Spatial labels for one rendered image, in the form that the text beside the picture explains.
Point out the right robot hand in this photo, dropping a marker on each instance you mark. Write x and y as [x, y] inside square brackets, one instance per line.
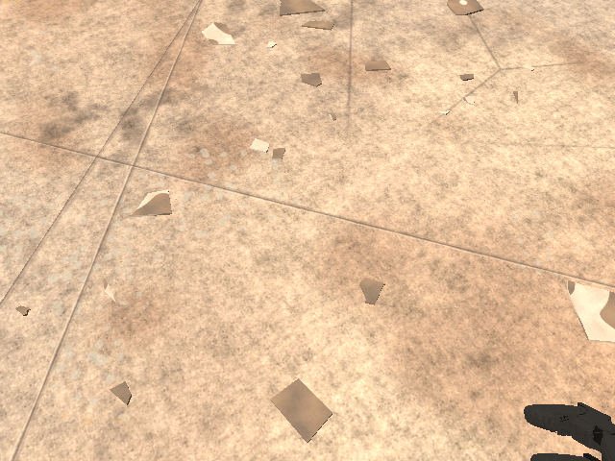
[585, 424]

